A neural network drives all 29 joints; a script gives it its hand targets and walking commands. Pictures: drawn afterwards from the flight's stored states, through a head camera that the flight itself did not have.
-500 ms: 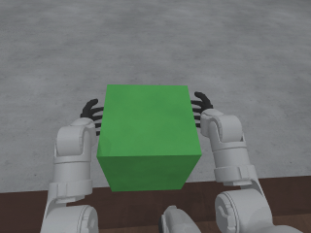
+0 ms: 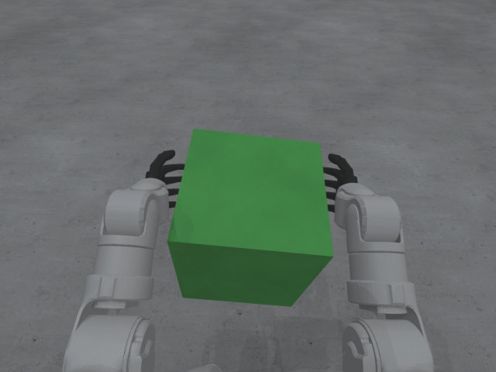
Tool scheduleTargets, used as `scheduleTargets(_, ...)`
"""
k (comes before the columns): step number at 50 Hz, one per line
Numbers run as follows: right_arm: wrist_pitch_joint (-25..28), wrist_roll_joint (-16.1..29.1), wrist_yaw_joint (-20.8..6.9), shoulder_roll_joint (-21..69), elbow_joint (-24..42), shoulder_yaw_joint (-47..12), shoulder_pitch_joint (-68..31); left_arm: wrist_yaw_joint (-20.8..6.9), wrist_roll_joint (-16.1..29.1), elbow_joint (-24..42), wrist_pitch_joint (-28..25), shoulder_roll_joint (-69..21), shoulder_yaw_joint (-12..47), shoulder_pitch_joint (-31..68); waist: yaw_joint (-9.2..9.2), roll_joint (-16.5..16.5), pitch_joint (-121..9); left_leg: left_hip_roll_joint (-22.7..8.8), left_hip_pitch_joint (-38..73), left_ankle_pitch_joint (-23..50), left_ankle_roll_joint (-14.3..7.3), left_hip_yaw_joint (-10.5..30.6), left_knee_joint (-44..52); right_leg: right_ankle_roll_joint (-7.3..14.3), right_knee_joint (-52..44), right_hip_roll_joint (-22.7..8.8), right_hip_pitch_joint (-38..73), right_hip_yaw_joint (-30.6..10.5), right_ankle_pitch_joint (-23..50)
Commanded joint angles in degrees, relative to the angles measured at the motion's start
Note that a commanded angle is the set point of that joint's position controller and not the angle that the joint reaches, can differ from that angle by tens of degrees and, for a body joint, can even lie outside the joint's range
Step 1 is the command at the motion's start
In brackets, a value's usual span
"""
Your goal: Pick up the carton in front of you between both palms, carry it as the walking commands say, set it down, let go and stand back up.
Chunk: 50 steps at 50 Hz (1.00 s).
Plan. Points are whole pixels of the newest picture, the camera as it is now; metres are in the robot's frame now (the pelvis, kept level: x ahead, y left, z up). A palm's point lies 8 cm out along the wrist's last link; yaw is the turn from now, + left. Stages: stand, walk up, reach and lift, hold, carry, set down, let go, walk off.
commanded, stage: carry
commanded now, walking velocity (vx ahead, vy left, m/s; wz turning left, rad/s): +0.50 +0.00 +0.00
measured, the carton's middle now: (246, 225) +0.35 +0.00 +0.03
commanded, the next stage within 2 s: none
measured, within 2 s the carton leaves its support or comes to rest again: neither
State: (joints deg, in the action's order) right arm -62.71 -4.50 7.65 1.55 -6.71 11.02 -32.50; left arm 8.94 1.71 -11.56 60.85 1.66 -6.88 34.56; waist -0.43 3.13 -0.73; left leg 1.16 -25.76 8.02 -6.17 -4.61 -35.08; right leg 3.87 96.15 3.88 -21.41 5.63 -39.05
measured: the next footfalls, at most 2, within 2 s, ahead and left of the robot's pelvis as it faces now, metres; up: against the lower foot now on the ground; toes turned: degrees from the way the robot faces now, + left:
right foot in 0.40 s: +0.55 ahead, -0.07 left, -0.17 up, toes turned -4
left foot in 0.78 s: +0.88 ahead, +0.10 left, -0.17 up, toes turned +5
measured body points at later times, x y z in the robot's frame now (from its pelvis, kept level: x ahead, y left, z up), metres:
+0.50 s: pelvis +0.44 -0.01 -0.19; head +0.47 -0.01 +0.26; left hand +0.81 +0.14 -0.11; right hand +0.81 -0.17 -0.11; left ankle +0.28 +0.10 -0.70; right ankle +0.51 -0.07 -0.91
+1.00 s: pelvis +0.82 +0.03 -0.16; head +0.87 +0.04 +0.29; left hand +1.18 +0.15 -0.11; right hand +1.14 -0.15 -0.10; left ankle +0.84 +0.09 -0.91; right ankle +0.79 -0.12 -0.84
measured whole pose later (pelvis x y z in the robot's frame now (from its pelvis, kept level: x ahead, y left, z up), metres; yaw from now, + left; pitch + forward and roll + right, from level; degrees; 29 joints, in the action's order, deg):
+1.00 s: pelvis +0.82 +0.03 -0.16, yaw -3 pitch +7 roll -3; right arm -60.5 -4.0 8.0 4.7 2.0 11.1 -23.4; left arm 8.3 -3.4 -0.7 60.2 -4.4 -9.3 26.1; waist -0.9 2.1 -0.3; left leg -2.4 -17.7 -6.9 -4.3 -7.6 -17.4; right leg -1.3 52.0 -0.9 -30.6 3.5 -20.2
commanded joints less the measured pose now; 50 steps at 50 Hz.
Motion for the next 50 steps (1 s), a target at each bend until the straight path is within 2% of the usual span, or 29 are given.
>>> scheduleTargets(1,0.2,24.6,-13.1,53.5,0.3,-36.6,-35.9,-13.3,16.9,5.8,0.4,-59.1,28.8,34.3,-4.26,7.4,-24.2,-17.2,43.2,9.3,-10.3,30.3,0.0,-2.3,13.0,1.4,-35.0,-9.9,2.6)
scheduleTargets(2,0.8,27.2,-13.6,56.7,1.3,-37.2,-39.5,-12.9,14.9,6.7,0.7,-55.1,26.3,35.9,-3.59,-0.1,-18.0,-14.6,33.2,-3.1,-8.3,30.2,1.1,-2.0,-2.3,-4.0,-33.7,-9.6,9.5)
scheduleTargets(3,0.4,29.0,-14.0,58.0,1.4,-37.7,-42.8,-12.6,13.7,4.1,1.1,-55.6,25.6,35.0,-3.27,-2.6,-15.9,-12.3,31.3,3.5,-5.8,26.1,-2.7,-2.1,-7.4,-4.7,-35.0,-8.6,12.2)
scheduleTargets(5,1.2,32.0,-14.7,61.9,-0.6,-38.5,-44.5,-12.7,11.8,2.8,0.9,-55.9,23.5,32.5,-2.92,-2.1,-21.2,-18.6,21.6,-4.3,-13.3,36.3,0.4,-3.0,-22.8,-5.8,-29.0,-10.9,16.9)
scheduleTargets(6,1.8,32.5,-15.1,64.3,0.2,-38.6,-46.5,-13.1,11.6,3.5,0.3,-57.8,24.0,35.1,-3.12,-0.1,-21.9,-19.1,19.7,0.6,-14.6,36.8,1.9,-3.5,-21.6,-5.4,-27.2,-9.6,18.9)
scheduleTargets(7,2.3,33.2,-15.3,66.2,0.4,-39.0,-47.7,-13.3,11.9,4.5,-0.1,-59.8,25.1,37.3,-3.33,1.5,-23.5,-19.8,22.2,6.4,-13.1,35.5,-2.6,-2.3,-16.5,-6.4,-29.0,-9.3,28.0)
scheduleTargets(8,2.9,33.7,-15.4,67.7,1.1,-38.9,-47.8,-13.5,13.1,5.2,-0.7,-60.6,25.9,38.2,-3.29,-2.1,-22.0,-16.6,21.8,5.2,-9.9,32.2,-5.2,-1.6,-20.8,-6.9,-30.7,-9.7,30.1)
scheduleTargets(9,3.4,34.0,-15.5,68.2,2.6,-39.3,-49.2,-13.6,13.6,6.1,-1.3,-61.6,26.6,39.5,-5.24,-7.4,-19.2,-8.3,22.6,-9.6,-6.0,25.4,-11.3,-1.1,-36.1,-6.3,-33.1,-9.2,43.3)
scheduleTargets(11,4.1,34.0,-15.4,68.5,3.0,-39.1,-47.5,-13.2,14.3,7.5,-1.8,-63.4,27.9,38.3,-6.84,-4.1,-19.8,-4.0,18.6,-17.6,-5.0,19.0,-13.8,-1.5,-46.2,-3.5,-25.6,-3.3,58.5)
scheduleTargets(14,4.8,33.4,-15.0,66.8,4.2,-39.1,-44.0,-12.2,14.4,11.9,-1.8,-62.3,30.9,39.2,-8.16,0.8,-17.4,-1.5,16.4,-19.8,-5.0,14.8,-15.2,-0.9,-61.3,-2.6,-15.1,-1.0,65.0)
scheduleTargets(16,4.8,32.7,-14.5,64.8,4.3,-38.7,-40.7,-11.5,15.1,13.3,-1.0,-60.5,31.8,38.9,-7.41,3.1,-17.5,-0.4,16.2,-18.5,-3.0,9.9,-21.2,-0.3,-70.9,-2.2,-5.0,1.0,69.6)
scheduleTargets(18,4.6,30.6,-13.8,63.2,3.4,-38.6,-37.6,-11.8,15.5,13.4,-0.3,-58.9,31.9,35.9,-2.14,4.4,-20.0,-4.0,20.2,-8.6,-2.8,10.7,-31.5,1.4,-79.0,-6.5,2.8,-1.4,69.5)
scheduleTargets(19,4.3,29.7,-13.7,62.5,2.8,-38.8,-35.9,-12.1,15.6,12.8,-0.3,-57.3,32.1,35.7,-0.76,-1.4,-20.0,-1.8,17.4,-2.3,-1.2,7.3,-39.7,0.8,-83.3,-4.5,10.7,1.8,66.0)
scheduleTargets(20,4.6,28.3,-13.2,61.8,2.6,-38.2,-36.8,-12.8,15.3,12.3,0.1,-56.5,31.3,34.7,1.51,-6.9,-20.1,2.2,3.1,-28.3,0.3,5.5,-57.3,3.9,-79.4,-9.6,24.0,-4.2,67.2)
scheduleTargets(21,3.5,27.5,-13.0,59.7,2.2,-38.0,-38.6,-13.0,15.2,9.1,0.5,-55.0,31.2,34.9,2.05,-15.8,-27.1,2.6,-20.9,-55.0,4.0,5.5,-69.7,8.4,-54.3,-22.7,51.5,-15.5,98.1)
scheduleTargets(22,2.2,27.5,-12.6,58.2,0.1,-35.9,-34.9,-13.0,15.4,4.5,0.8,-55.1,29.8,29.4,5.75,-15.8,-33.7,1.7,-31.6,-51.6,3.9,8.8,-71.5,13.6,-51.4,-25.0,60.2,-25.1,96.0)
scheduleTargets(23,1.9,27.2,-12.3,58.5,1.7,-35.8,-35.3,-13.0,15.9,4.3,0.3,-56.1,29.3,28.1,7.85,-15.4,-38.8,0.5,-37.3,-48.8,4.0,8.3,-72.8,19.7,-58.2,-28.4,58.5,-35.8,65.0)
scheduleTargets(24,1.9,26.5,-12.1,59.0,3.6,-36.2,-37.0,-13.4,17.8,6.8,-0.1,-59.2,30.7,29.4,8.32,-4.5,-38.6,-1.0,-38.2,-39.9,2.6,10.7,-66.1,16.9,-60.6,-24.3,54.7,-34.5,52.2)
scheduleTargets(26,2.9,25.1,-11.7,60.7,7.0,-35.8,-39.6,-13.8,22.3,13.1,-1.2,-64.9,35.0,38.1,5.75,-2.0,-33.0,-2.8,-33.4,-34.2,3.6,8.6,-54.6,15.1,-62.4,-21.9,38.4,-30.4,57.0)
scheduleTargets(28,3.8,23.5,-11.2,60.9,8.8,-35.3,-38.1,-14.2,25.3,16.6,-1.9,-68.3,37.7,42.9,4.17,-2.8,-30.3,-4.3,-27.9,-33.7,4.7,6.8,-46.6,13.9,-64.6,-20.1,27.6,-27.5,49.3)
scheduleTargets(32,5.4,21.5,-10.5,59.8,12.6,-37.0,-37.0,-15.1,26.4,17.0,-3.2,-69.6,39.8,40.0,3.91,-10.7,-28.7,-3.9,-19.9,-19.3,3.6,2.4,-22.3,9.9,-67.3,-14.5,23.9,-16.4,66.7)
scheduleTargets(36,6.4,21.4,-10.9,58.9,13.1,-40.3,-33.7,-15.4,24.5,15.5,-4.4,-68.1,40.8,33.7,3.04,-9.7,-28.1,2.4,1.3,-3.8,3.1,-5.5,3.1,3.9,-63.1,-10.9,22.0,-6.5,74.1)
scheduleTargets(38,6.5,21.8,-11.7,58.9,11.9,-41.1,-31.0,-15.2,22.7,14.5,-4.5,-66.1,40.8,31.5,-0.71,-8.2,-32.1,1.3,20.1,5.9,2.5,-6.8,13.3,0.1,-52.3,-9.9,18.6,-2.4,72.9)
scheduleTargets(39,6.3,22.2,-12.3,58.6,11.8,-41.3,-30.3,-15.1,21.2,14.5,-4.4,-64.7,40.5,30.5,-1.32,-4.4,-33.2,-8.0,31.7,16.0,1.5,2.8,11.6,-1.7,-43.7,-8.9,9.5,-2.7,52.0)
scheduleTargets(40,5.8,21.9,-12.5,56.7,9.9,-40.9,-28.8,-15.1,20.6,13.1,-3.6,-65.0,40.1,28.1,0.55,9.5,-42.7,-26.7,52.7,39.3,-7.7,25.9,3.4,-4.8,-28.5,-3.8,-7.0,-4.8,12.1)
scheduleTargets(41,5.5,22.7,-12.7,56.7,7.1,-40.9,-24.3,-14.9,19.5,11.5,-2.9,-62.8,37.9,23.5,-0.62,12.4,-46.6,-28.2,58.4,21.8,-13.4,37.6,8.9,-5.5,-17.3,-0.7,-16.2,-7.2,7.5)
scheduleTargets(42,5.3,22.7,-12.9,58.0,8.2,-41.2,-23.9,-14.9,19.1,12.6,-2.6,-63.4,38.3,24.0,-0.76,7.5,-42.9,-25.3,55.9,14.0,-11.2,33.1,10.8,-5.0,-18.5,-3.4,-20.0,-7.4,9.9)
scheduleTargets(44,4.4,23.3,-13.6,60.6,11.6,-41.6,-26.9,-14.9,18.0,13.7,-2.1,-64.8,37.8,24.9,-0.99,0.6,-34.5,-21.3,48.1,17.9,-5.6,23.6,13.5,-4.4,-29.1,-6.3,-21.5,-6.3,16.0)
scheduleTargets(50,1.6,25.4,-16.4,62.4,16.8,-43.3,-25.6,-14.2,14.3,15.5,-0.7,-66.8,38.8,16.7,-0.4,4.5,-29.1,-17.2,41.4,19.0,-2.3,10.1,16.9,-5.7,-49.8,-5.1,-15.2,-0.8,20.5)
